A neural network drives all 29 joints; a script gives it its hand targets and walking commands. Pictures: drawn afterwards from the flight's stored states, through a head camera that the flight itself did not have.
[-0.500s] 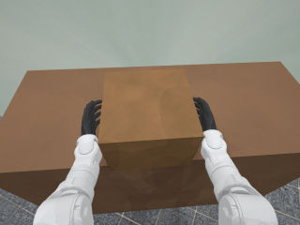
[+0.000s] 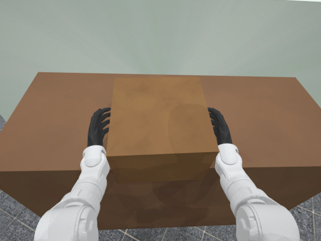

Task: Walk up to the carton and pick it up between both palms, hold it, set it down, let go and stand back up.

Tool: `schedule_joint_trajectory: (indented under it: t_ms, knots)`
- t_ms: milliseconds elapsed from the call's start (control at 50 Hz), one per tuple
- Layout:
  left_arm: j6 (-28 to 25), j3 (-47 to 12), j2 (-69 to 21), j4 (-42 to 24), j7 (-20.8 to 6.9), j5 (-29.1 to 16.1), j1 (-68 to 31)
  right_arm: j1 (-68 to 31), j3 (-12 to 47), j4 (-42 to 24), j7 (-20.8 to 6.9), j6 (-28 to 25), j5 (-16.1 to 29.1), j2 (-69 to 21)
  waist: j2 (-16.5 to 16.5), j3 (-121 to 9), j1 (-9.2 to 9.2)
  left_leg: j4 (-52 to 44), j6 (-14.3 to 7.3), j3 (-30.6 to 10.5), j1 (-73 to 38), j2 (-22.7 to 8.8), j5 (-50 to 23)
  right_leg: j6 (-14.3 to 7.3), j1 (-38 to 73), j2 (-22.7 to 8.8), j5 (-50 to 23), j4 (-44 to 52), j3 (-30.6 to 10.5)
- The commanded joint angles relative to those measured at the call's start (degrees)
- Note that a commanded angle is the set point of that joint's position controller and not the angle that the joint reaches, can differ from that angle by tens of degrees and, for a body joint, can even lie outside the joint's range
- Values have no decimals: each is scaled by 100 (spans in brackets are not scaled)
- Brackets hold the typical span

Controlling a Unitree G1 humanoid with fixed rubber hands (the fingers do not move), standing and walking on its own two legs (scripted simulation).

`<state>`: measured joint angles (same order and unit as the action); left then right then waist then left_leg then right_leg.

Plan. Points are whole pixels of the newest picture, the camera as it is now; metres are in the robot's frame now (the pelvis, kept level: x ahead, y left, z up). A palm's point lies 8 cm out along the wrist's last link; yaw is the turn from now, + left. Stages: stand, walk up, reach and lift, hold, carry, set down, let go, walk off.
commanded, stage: reach and lift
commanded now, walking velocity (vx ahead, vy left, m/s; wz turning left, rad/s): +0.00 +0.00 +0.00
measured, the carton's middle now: (159, 129) +0.43 +0.02 +0.04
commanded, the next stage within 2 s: none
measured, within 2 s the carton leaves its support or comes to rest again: neither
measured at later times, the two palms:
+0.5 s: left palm (98, 124) +0.40 +0.18 +0.09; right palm (227, 131) +0.40 -0.15 +0.08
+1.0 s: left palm (86, 115) +0.37 +0.18 +0.15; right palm (237, 122) +0.37 -0.15 +0.15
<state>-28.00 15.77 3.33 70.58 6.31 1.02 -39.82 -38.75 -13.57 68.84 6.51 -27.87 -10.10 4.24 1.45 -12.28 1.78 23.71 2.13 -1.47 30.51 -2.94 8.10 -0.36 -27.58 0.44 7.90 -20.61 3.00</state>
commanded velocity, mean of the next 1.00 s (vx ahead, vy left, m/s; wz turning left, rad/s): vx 0.00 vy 0.00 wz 0.00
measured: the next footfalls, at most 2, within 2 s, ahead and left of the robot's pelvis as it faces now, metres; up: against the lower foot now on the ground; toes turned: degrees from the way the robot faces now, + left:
none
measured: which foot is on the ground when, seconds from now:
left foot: down 0.00-1.00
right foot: down 0.00-1.00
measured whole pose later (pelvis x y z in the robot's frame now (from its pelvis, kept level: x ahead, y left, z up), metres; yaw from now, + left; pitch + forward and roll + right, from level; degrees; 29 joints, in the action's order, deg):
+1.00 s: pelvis +0.02 +0.00 +0.01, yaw +3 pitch +0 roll -1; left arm 21.0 13.5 1.7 15.6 4.2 2.7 -25.6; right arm -26.9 2.0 22.4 12.1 15.4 12.6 6.1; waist 0.7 -4.9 -3.9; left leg 21.4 1.9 -4.4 10.6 -1.2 10.4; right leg 0.3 -6.7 -0.7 11.0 -18.2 4.4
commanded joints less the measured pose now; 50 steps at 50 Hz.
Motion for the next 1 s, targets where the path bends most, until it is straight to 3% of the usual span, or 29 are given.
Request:
schedule_joint_trajectory:
  t_ms: [0,20,80,100,200,240,320,340,380,400,420,440,480,520,540,580,620,640,660,700,720,740,760,800,820,840,880,900,980]
  knots:
    - [-270,-2161,-3792,-1096,-863,561,-4625,-4479,1682,-1310,-789,-639,-625,-3463,-365,-3789,-166,31,150,519,-1760,338,-1499,42,1488,158,-1559,-132,295]
    - [-237,-2365,-3775,-1047,-814,430,-4881,-4695,1750,-1417,-824,-619,-534,-3498,-571,-3919,-133,66,225,528,-1786,327,-1254,41,1216,198,-1282,-185,298]
    - [-89,-2148,-3721,-903,-781,434,-5010,-4726,1652,-1171,-840,-345,-504,-3586,-352,-3735,-46,-47,114,587,-1440,339,-579,79,1191,183,-653,-134,236]
    - [-48,-2021,-3665,-778,-830,478,-5025,-4880,1739,-1533,-815,-311,-436,-3570,-264,-3727,-8,-63,3,583,-1359,367,-515,71,1273,82,-612,-163,161]
    - [140,-1930,-3617,-903,-765,417,-5342,-5109,1675,-1511,-900,-28,-329,-3557,-415,-3900,191,-177,-34,689,-1297,353,56,46,1009,96,177,-80,132]
    - [252,-1755,-3707,-637,-780,474,-5170,-5250,1645,-1622,-897,56,-321,-3499,-203,-3827,208,-200,-65,700,-1173,361,138,29,1191,108,221,-90,139]
    - [386,-1879,-3740,-721,-765,298,-5106,-5314,1890,-1783,-846,309,-106,-3679,-60,-3938,111,-129,-120,676,-1325,405,-184,111,1428,132,-97,-127,44]
    - [388,-1956,-3825,-866,-833,232,-5152,-5085,1802,-1802,-804,276,-130,-3660,-56,-4118,-24,-27,-97,608,-1470,416,-467,83,1473,134,-328,-81,93]
    - [385,-2182,-3951,-1092,-782,130,-4965,-5286,2316,-2243,-836,393,129,-3756,-142,-4106,90,45,-26,593,-1459,429,-872,100,1744,143,-801,-197,81]
    - [359,-2326,-3895,-1439,-747,27,-5190,-5112,2287,-2061,-837,455,255,-3829,-149,-4134,-52,63,11,535,-1579,400,-1038,83,1613,213,-887,-246,77]
    - [493,-2361,-4016,-1323,-730,32,-4729,-5224,2595,-2486,-830,555,444,-3804,-141,-4216,42,154,-34,507,-1651,442,-1345,107,1705,211,-1047,-238,65]
    - [562,-2582,-4144,-1639,-709,-207,-4877,-5195,2733,-2580,-798,678,596,-3801,56,-4419,-59,224,-25,392,-1897,411,-1538,134,1576,296,-1095,-211,66]
    - [715,-2893,-4185,-2424,-646,-289,-5053,-4949,3220,-2991,-736,936,1044,-3902,-241,-4480,-69,378,86,286,-2148,416,-2091,121,1802,283,-1497,-285,17]
    - [866,-3189,-4191,-2856,-612,-396,-4751,-4795,3580,-3507,-632,1155,1368,-3967,-48,-4288,-132,471,106,121,-2297,426,-2679,143,1933,357,-1963,-280,1]
    - [1068,-3393,-4251,-3213,-605,-485,-4638,-4768,3846,-3840,-608,1317,1615,-4045,-33,-4362,-59,510,128,93,-2354,388,-2850,173,1968,375,-2160,-290,-115]
    - [1383,-3573,-4155,-4268,-555,-494,-4714,-4155,4083,-3787,-519,1794,1899,-4089,-181,-3928,-225,473,147,-19,-2413,457,-2987,233,2034,361,-2382,-343,-166]
    - [1958,-3758,-4147,-4719,-576,-514,-3997,-4086,4461,-4659,-450,2160,2249,-4015,-212,-3795,-159,466,201,-52,-2642,516,-3367,241,2268,411,-2560,-226,-184]
    - [2245,-3815,-4137,-5278,-540,-545,-4185,-4192,4388,-4848,-411,2356,2347,-3996,-417,-3699,-102,463,224,-52,-2773,535,-3457,236,2225,406,-2497,-217,-211]
    - [2552,-3868,-4065,-5630,-588,-503,-4030,-3934,4393,-5040,-331,2520,2364,-3913,-436,-3401,-344,459,235,-103,-2889,541,-3461,236,2193,417,-2545,-149,-140]
    - [3063,-3976,-4008,-6006,-642,-560,-3557,-3792,4523,-5679,-270,2857,2602,-3836,-228,-3199,-323,378,266,-146,-3018,603,-3617,283,2489,439,-2817,-96,-137]
    - [3235,-4107,-4093,-6350,-700,-607,-3634,-3890,4343,-6114,-200,2935,2675,-3789,-380,-3357,-433,420,285,-162,-3055,641,-3603,275,2622,371,-3063,-125,-175]
    - [3529,-4160,-4108,-6330,-736,-682,-3123,-3777,4422,-6385,-175,3121,2774,-3806,-236,-3204,-471,395,252,-189,-3079,680,-3537,312,2742,403,-3171,-125,-180]
    - [3618,-4270,-4102,-6630,-826,-649,-3309,-3727,4412,-6578,-124,3222,2769,-3793,-362,-3222,-678,341,266,-214,-3083,727,-3346,310,2928,348,-3225,-87,-151]
    - [4010,-3999,-3977,-6536,-1006,-433,-2992,-3552,4267,-6616,-44,3480,2627,-3745,-168,-2662,-584,131,223,-111,-3015,818,-2926,383,3281,255,-3310,-37,-176]
    - [4133,-3892,-3836,-6536,-1106,-395,-2998,-3620,4232,-6697,-33,3605,2572,-3799,108,-2692,-675,78,174,-159,-3067,833,-2637,445,3432,197,-3485,-14,-155]
    - [4335,-3656,-3836,-6483,-1173,-214,-2576,-3487,4310,-6792,-30,3728,2568,-3705,179,-2350,-512,-64,119,-117,-2902,894,-2313,510,3519,145,-3631,-10,-195]
    - [4507,-3742,-3720,-6796,-1261,-282,-2507,-3280,4335,-6764,-38,3832,2592,-3841,3,-2518,-458,-83,131,-42,-2830,957,-2254,515,3736,111,-3738,-52,-256]
    - [4572,-3964,-3741,-7017,-1275,-406,-2611,-3681,4555,-7331,-52,3796,2658,-3793,-47,-2824,-470,-39,176,-31,-2785,962,-2364,491,3900,134,-3933,-119,-236]
    - [4987,-3881,-3672,-7155,-1314,-144,-2439,-3589,4115,-7107,-102,3930,2554,-3471,-277,-2004,-691,-190,278,-141,-3395,817,-2461,389,3237,278,-2974,193,42]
